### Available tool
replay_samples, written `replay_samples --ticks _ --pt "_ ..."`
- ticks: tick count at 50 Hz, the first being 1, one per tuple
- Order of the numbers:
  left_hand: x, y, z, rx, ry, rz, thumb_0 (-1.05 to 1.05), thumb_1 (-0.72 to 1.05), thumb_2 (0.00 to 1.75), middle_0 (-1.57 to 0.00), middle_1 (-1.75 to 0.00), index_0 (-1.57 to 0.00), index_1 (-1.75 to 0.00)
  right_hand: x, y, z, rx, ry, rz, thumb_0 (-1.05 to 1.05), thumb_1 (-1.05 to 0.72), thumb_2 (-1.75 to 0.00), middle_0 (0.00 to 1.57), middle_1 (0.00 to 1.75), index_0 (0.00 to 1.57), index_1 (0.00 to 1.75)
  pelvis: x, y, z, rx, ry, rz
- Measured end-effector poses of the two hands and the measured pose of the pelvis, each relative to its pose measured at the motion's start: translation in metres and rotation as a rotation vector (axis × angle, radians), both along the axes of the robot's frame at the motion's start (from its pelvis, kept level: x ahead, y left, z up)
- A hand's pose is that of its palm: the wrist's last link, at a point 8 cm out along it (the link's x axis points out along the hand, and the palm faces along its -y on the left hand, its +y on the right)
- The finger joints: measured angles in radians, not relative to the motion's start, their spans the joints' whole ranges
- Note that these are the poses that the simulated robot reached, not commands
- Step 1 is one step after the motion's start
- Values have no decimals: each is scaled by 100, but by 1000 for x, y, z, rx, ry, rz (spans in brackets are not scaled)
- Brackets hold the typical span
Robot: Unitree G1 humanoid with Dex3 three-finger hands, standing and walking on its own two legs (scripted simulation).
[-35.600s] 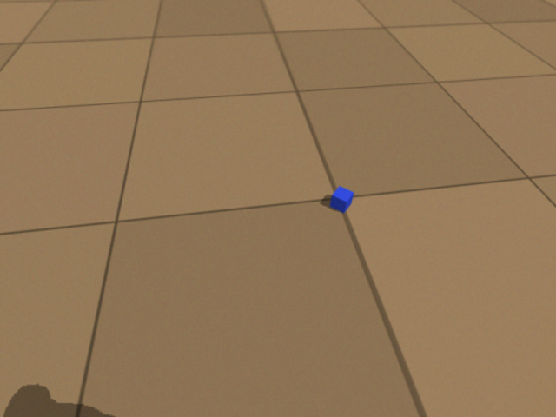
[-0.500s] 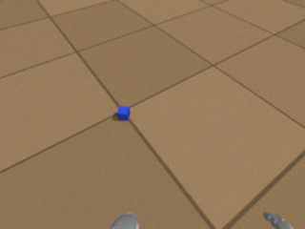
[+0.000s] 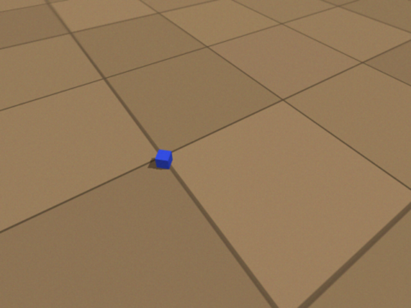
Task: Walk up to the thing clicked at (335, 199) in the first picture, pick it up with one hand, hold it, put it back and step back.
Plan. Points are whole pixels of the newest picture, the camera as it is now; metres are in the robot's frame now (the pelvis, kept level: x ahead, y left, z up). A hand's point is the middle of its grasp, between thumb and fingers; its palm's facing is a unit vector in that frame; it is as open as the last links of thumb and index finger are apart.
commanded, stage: step back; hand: left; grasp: from above
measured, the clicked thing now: (164, 159) +1.06 +0.27 -0.72
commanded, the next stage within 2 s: stand in 0.56 s
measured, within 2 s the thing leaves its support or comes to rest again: neither
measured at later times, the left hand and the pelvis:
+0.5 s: hand out of the picture +0.10 +0.29 -0.15, palm faces +0.07 -0.93 -0.37, open 7.4 cm; pelvis +0.04 +0.02 +0.00, yaw +3 degrees
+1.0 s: hand out of the picture +0.12 +0.28 -0.13, palm faces +0.01 -0.94 -0.34, open 7.4 cm; pelvis +0.05 +0.02 +0.02, yaw +2 degrees
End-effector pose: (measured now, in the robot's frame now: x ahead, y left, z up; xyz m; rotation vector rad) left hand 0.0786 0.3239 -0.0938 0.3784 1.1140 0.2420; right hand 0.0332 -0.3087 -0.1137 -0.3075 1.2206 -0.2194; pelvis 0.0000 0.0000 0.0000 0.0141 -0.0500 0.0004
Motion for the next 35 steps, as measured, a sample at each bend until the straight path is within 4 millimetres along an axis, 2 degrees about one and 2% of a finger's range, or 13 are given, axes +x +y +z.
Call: replay_samples --ticks 4,10,15,22,30,35 --pt "6 -18 -2 3 -28 12 0 90 90 -21 -30 -20 -30 16 -15 -10 -14 11 1 1 -90 -90 20 30 21 30 6 -11 -5 -25 -7 19" --pt "2 -31 5 -19 -20 49 0 90 90 -21 -30 -20 -30 45 -15 -8 -4 11 54 1 -91 -90 20 30 20 30 17 -11 3 -8 1 35" --pt "-1 -19 1 -18 11 80 0 90 90 -21 -30 -21 -30 63 -4 -9 -2 25 86 1 -91 -90 20 30 20 30 26 -3 2 -9 6 54" --pt "5 6 -15 -37 56 110 1 90 90 -21 -30 -20 -30 81 26 -6 0 19 91 1 -91 -90 20 30 20 30 34 15 -1 -3 9 47" --pt "19 11 -16 -66 72 94 1 90 90 -21 -30 -20 -30 119 52 6 26 -38 101 1 -90 -90 20 30 21 30 47 24 7 -24 14 42" --pt "30 6 -13 -87 76 79 1 90 90 -21 -30 -20 -30 139 58 15 31 -88 114 1 -90 -90 20 30 21 30 51 28 13 -20 10 38"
